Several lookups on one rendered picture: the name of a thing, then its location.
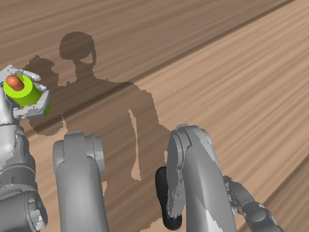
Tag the left robot hand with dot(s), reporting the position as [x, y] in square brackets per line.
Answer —
[10, 112]

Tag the right robot hand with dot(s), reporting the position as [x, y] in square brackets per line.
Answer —
[238, 195]

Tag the bottle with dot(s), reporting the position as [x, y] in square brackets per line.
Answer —
[21, 89]

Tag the left robot arm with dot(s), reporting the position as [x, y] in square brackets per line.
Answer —
[21, 208]

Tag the right robot arm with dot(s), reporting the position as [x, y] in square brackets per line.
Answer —
[260, 219]

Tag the right robot foot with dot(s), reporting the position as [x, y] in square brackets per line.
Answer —
[162, 194]

